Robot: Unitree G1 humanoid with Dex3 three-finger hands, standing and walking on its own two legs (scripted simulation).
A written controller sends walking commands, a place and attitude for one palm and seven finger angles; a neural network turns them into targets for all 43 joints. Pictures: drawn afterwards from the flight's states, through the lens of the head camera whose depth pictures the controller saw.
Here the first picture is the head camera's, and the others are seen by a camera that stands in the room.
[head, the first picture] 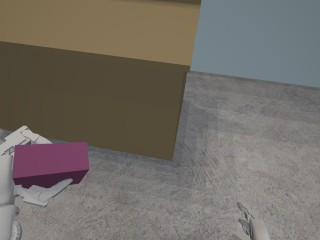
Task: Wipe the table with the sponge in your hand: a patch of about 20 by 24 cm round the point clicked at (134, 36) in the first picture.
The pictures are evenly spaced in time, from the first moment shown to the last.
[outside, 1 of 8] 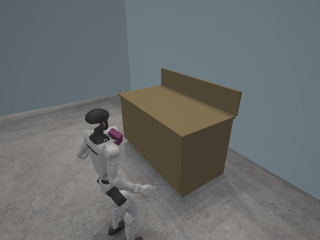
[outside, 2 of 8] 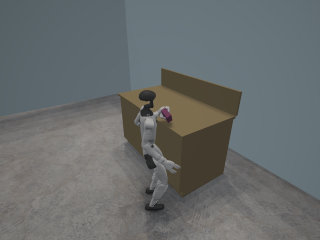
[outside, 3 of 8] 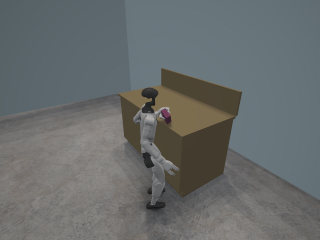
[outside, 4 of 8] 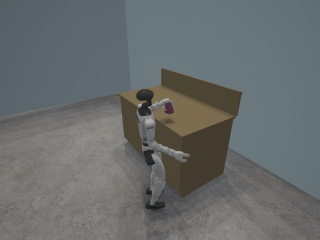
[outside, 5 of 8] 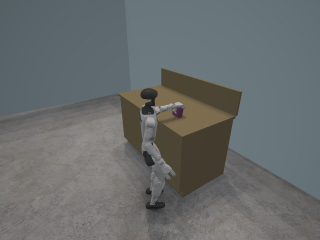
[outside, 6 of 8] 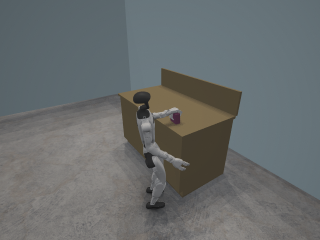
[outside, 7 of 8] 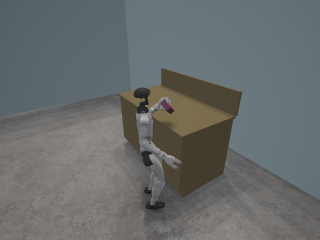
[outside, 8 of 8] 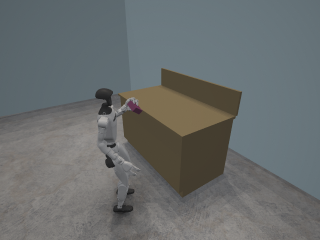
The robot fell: no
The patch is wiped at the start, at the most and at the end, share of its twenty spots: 0.00 0.95 0.95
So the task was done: yes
